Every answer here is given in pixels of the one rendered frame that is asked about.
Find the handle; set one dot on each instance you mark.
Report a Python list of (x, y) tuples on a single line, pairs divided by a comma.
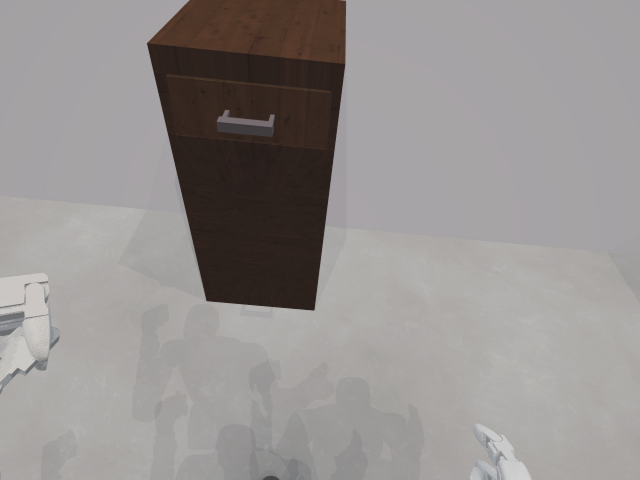
[(245, 126)]

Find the right robot hand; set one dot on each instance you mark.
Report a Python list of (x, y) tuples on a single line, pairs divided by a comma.
[(501, 453)]

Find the cabinet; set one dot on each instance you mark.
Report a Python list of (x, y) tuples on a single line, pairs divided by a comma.
[(256, 210)]

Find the drawer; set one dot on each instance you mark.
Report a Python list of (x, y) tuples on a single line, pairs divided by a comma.
[(300, 113)]

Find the left robot hand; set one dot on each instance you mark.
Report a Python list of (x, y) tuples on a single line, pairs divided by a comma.
[(25, 316)]

